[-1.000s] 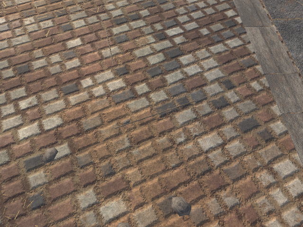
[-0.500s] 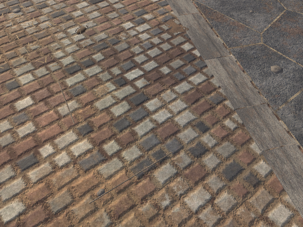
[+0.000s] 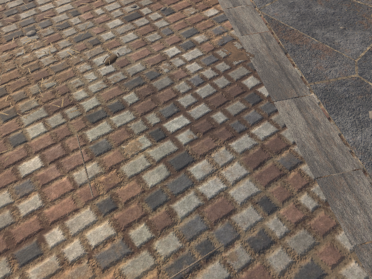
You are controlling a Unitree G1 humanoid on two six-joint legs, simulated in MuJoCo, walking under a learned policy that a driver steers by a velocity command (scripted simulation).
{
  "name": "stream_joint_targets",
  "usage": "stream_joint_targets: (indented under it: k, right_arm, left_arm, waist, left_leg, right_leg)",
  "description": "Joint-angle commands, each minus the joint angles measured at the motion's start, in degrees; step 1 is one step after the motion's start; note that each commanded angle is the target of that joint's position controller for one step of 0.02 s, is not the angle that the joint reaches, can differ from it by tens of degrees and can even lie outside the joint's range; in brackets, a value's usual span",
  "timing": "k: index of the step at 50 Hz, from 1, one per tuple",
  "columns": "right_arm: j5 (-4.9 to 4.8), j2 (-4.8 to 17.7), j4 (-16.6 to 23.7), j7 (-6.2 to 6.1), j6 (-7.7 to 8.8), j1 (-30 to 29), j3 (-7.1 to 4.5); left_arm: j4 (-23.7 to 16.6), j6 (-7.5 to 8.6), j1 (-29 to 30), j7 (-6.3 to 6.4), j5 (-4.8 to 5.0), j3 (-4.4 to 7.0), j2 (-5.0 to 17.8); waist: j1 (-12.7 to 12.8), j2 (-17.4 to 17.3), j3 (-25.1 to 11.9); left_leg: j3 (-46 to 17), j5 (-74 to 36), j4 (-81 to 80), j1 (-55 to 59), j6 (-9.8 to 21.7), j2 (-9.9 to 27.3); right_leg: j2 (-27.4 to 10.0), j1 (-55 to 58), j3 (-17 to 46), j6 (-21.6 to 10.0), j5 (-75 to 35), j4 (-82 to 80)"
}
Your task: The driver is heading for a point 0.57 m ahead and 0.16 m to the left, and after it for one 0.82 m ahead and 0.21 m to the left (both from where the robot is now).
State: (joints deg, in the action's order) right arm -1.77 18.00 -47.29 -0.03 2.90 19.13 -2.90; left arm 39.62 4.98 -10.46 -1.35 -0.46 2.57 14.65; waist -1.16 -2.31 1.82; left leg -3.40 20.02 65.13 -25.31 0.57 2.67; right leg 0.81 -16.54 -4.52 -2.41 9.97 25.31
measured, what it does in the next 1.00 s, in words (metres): walks ahead, turning left: left foot, then right foot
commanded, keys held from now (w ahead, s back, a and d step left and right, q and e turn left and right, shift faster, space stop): w+q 0.66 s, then q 0.04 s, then no key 0.30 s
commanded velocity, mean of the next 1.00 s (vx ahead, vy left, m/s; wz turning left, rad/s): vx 0.42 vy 0.00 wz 0.47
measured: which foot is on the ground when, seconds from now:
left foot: up 0.00-0.36, down 0.38-0.86, up 0.88-1.00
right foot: down 0.00-0.40, up 0.42-0.82, down 0.84-1.00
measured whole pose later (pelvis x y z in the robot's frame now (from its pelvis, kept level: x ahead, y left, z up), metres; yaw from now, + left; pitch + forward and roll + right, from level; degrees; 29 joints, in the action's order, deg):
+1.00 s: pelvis +0.50 +0.11 -0.01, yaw +30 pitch +1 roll +0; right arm -0.6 17.3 -41.6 -2.1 -1.9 15.5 -3.2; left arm 42.1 3.6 -5.1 -1.6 -1.3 1.5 13.4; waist -0.9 -1.7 3.2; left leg -6.8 31.2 62.2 -22.0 -3.3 -2.6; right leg 1.8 -23.4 -0.5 -2.0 5.8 28.1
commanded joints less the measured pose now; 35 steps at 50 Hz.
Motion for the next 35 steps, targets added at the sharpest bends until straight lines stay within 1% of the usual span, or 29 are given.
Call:
stream_joint_targets:
  k: [1, 3, 4, 7, 9, 12, 14, 15, 16, 17, 18, 19, 20, 21, 22, 23, 24, 25, 26, 28, 29, 31, 33, 35]
  right_arm:
    - [-0.1, 2.8, 3.8, -0.11, -0.6, 0.9, -1.31]
    - [0.26, 2.2, 5.0, -0.21, -1.28, -1.1, -1.35]
    - [0.4, 2.1, 5.6, -0.15, -1.35, -2.5, -1.34]
    - [0.45, 1.2, 6.9, 0.87, -0.88, -6.6, -0.93]
    - [0.57, 0.5, 8.4, 1.68, -0.64, -10.9, -0.5]
    - [0.52, 0.4, 11.1, 2.65, -0.65, -16.2, -0.23]
    - [0.51, 0.9, 12.8, 3.24, -0.74, -18.1, -0.41]
    - [0.53, 1.5, 13.4, 3.47, -0.83, -18.0, -0.69]
    - [0.6, 2.4, 13.7, 3.57, -1.01, -16.9, -1.18]
    - [0.62, 3.7, 13.4, 3.54, -1.27, -13.9, -1.95]
    - [0.46, 5.8, 12.0, 3.28, -1.47, -7.2, -3.29]
    - [0.32, 9.3, 9.4, 2.41, -1.83, 2.6, -5.31]
    - [0.02, 16.2, 8.5, 1.19, -2.15, 6.4, -6.97]
    - [0.17, 16.1, 11.0, 1.56, -1.11, 5.2, -6.2]
    - [0.67, 11.3, 10.8, 2.03, -0.25, 4.5, -4.76]
    - [0.78, 9.6, 10.6, 2.03, 0.34, 2.1, -4.22]
    - [0.65, 7.8, 11.0, 1.93, 0.52, -1.8, -3.66]
    - [1.03, 6.0, 11.8, 1.66, 0.59, -4.8, -3.05]
    - [1.55, 5.5, 12.7, 1.41, 0.57, -6.3, -2.79]
    - [1.4, 6.2, 12.6, 0.86, 0.85, -6.3, -3.03]
    - [1.33, 6.9, 12.2, 0.48, 0.93, -5.6, -3.22]
    - [1.09, 7.9, 11.4, -0.25, 0.8, -3.8, -3.51]
    - [0.78, 8.0, 10.7, -0.67, 0.45, -2.3, -3.55]
    - [0.76, 8.6, 9.8, -1.06, -0.17, -0.9, -3.78]
  left_arm:
    - [-1.0, 1.69, -1.0, 0.17, -0.22, 1.92, 5.4]
    - [0.3, 2.19, -1.1, 0.44, -0.3, 2.44, 6.5]
    - [1.0, 2.18, -1.5, 0.65, -0.41, 2.65, 7.0]
    - [2.3, 1.72, -2.1, 1.27, -0.33, 3.02, 8.4]
    - [3.1, 1.29, -3.5, 1.61, -0.02, 3.34, 9.6]
    - [4.9, 0.27, -6.4, 1.82, 0.75, 3.86, 10.9]
    - [5.7, -0.64, -7.3, 1.86, 1.4, 4.2, 11.8]
    - [5.8, -1.08, -7.1, 1.94, 1.61, 4.37, 12.4]
    - [5.8, -1.48, -6.7, 2.13, 1.81, 4.61, 13.3]
    - [5.6, -1.94, -6.2, 2.35, 2.05, 4.84, 14.2]
    - [5.4, -2.44, -5.4, 2.52, 2.28, 4.85, 14.5]
    - [5.0, -2.44, -5.3, 2.76, 2.15, 4.27, 13.4]
    - [2.5, -1.6, -9.5, 2.39, -0.37, 2.16, 6.8]
    - [0.9, 0.61, -8.7, 1.68, -0.08, 0.88, 5.2]
    - [-0.6, 2.11, -1.3, 0.96, 2.36, 2.15, 10.2]
    - [-1.7, 2.94, 1.0, 0.85, 3.0, 1.92, 9.9]
    - [-0.9, 3.16, 0.6, 1.31, 1.71, 1.93, 9.5]
    - [-0.3, 2.75, -0.3, 1.59, 0.51, 2.4, 10.1]
    - [-0.1, 2.03, -1.3, 1.47, 0.17, 2.58, 10.1]
    - [0.0, 0.9, -2.0, 1.51, -0.39, 2.33, 8.6]
    - [-0.3, 0.51, -0.9, 1.61, -0.52, 2.13, 7.9]
    - [-1.7, 0.28, 3.6, 1.7, -0.51, 1.56, 6.7]
    - [-2.7, 0.51, 8.1, 1.39, -0.24, 1.01, 5.5]
    - [-3.7, 0.88, 11.8, 0.96, -0.11, 0.88, 5.5]
  waist:
    - [0.6, 8.0, -2.2]
    - [0.3, 6.5, -0.6]
    - [0.5, 5.9, 0.0]
    - [1.7, 5.2, 1.0]
    - [3.5, 4.3, 2.3]
    - [5.3, 3.7, 4.0]
    - [5.3, 4.2, 4.2]
    - [4.6, 4.8, 3.5]
    - [3.4, 5.9, 1.8]
    - [1.3, 7.0, -0.7]
    - [-2.7, 6.8, -4.5]
    - [-7.7, 4.9, -9.5]
    - [-5.0, -9.0, -14.4]
    - [-3.5, -10.1, -23.4]
    - [-6.4, -3.4, -18.5]
    - [-4.8, -1.9, -11.5]
    - [-1.9, 1.8, -7.2]
    - [0.2, 0.9, -5.4]
    - [1.6, -0.3, -4.8]
    - [2.4, -0.2, -4.4]
    - [2.3, 0.0, -3.8]
    - [0.8, -0.3, -2.3]
    - [-1.0, -1.7, -1.7]
    - [-2.3, -2.4, -0.8]
  left_leg:
    - [-2.8, -5.2, 1.0, -10.3, -0.9, 4.7]
    - [-3.4, -8.7, -1.7, -12.7, -1.5, 5.1]
    - [-3.7, -11.1, -4.2, -14.1, -1.8, 5.1]
    - [-2.0, -19.8, -14.5, -13.6, -1.6, 4.7]
    - [0.6, -23.0, -20.3, -12.7, -1.0, 4.2]
    - [2.7, -22.0, -25.9, -14.2, 0.5, 3.7]
    - [4.3, -18.2, -28.0, -14.5, 2.0, 2.9]
    - [5.6, -15.6, -28.8, -12.9, 2.9, 1.7]
    - [7.4, -12.5, -28.8, -9.7, 4.1, -0.2]
    - [9.1, -9.5, -28.5, -4.8, 5.3, -2.4]
    - [10.3, -9.3, -30.3, 4.2, 7.0, -5.0]
    - [8.2, -12.2, -33.6, 19.9, 9.4, -6.3]
    - [-16.1, -11.0, -34.4, 40.8, 16.9, 7.7]
    - [-44.6, -0.1, -45.3, 49.2, 25.2, 16.7]
    - [-39.3, 0.2, -48.8, 46.4, 21.5, 15.7]
    - [-31.5, -3.1, -48.9, 38.7, 19.3, 13.7]
    - [-25.1, -9.1, -49.0, 30.1, 17.3, 11.0]
    - [-20.7, -14.7, -49.9, 23.8, 16.3, 9.0]
    - [-18.9, -17.6, -51.1, 19.7, 16.2, 7.7]
    - [-15.8, -23.7, -52.3, 15.3, 16.7, 6.5]
    - [-14.1, -25.2, -52.6, 13.6, 16.6, 5.8]
    - [-11.9, -24.3, -52.6, 12.0, 15.3, 4.2]
    - [-10.6, -19.6, -52.0, 10.9, 13.3, 2.3]
    - [-10.4, -23.4, -49.6, 9.8, 11.7, 1.4]
  right_leg:
    - [-15.6, 9.3, 13.2, -8.8, -6.9, -16.2]
    - [-15.8, 8.7, 9.2, -9.1, -11.1, -17.6]
    - [-15.8, 9.2, 7.4, -9.1, -12.5, -17.9]
    - [-14.4, 10.4, 1.4, -8.1, -14.2, -18.5]
    - [-14.7, 11.5, -1.3, -7.6, -14.4, -18.8]
    - [-16.4, 16.8, -3.5, -7.0, -15.6, -17.6]
    - [-17.4, 20.8, -4.7, -6.1, -20.1, -15.1]
    - [-17.6, 22.1, -5.6, -5.5, -26.8, -12.6]
    - [-17.6, 23.1, -6.5, -4.8, -36.5, -8.9]
    - [-17.3, 23.4, -7.3, -4.1, -45.8, -3.2]
    - [-16.1, 21.5, -8.5, -3.0, -50.3, 6.5]
    - [-13.7, 13.2, -9.5, -0.8, -44.0, 20.3]
    - [-6.9, -10.6, -8.9, 2.9, -3.3, 41.7]
    - [2.2, -23.9, 4.8, 4.1, 25.3, 54.0]
    - [-1.3, -30.0, 10.1, 2.8, 21.2, 55.2]
    - [-3.6, -30.7, 9.4, 1.6, 16.1, 51.3]
    - [-5.9, -27.6, 9.3, 1.8, 12.2, 46.0]
    - [-7.4, -23.3, 9.5, 2.2, 9.5, 41.8]
    - [-7.9, -20.1, 9.5, 2.8, 7.7, 40.2]
    - [-7.4, -18.0, 8.3, 4.7, 5.5, 36.3]
    - [-7.0, -18.0, 7.8, 5.6, 3.5, 33.5]
    - [-5.9, -18.6, 7.5, 6.8, -3.2, 25.0]
    - [-4.1, -16.2, 7.5, 7.1, -10.5, 15.8]
    - [-1.5, -12.9, 6.7, 7.0, -14.5, 9.0]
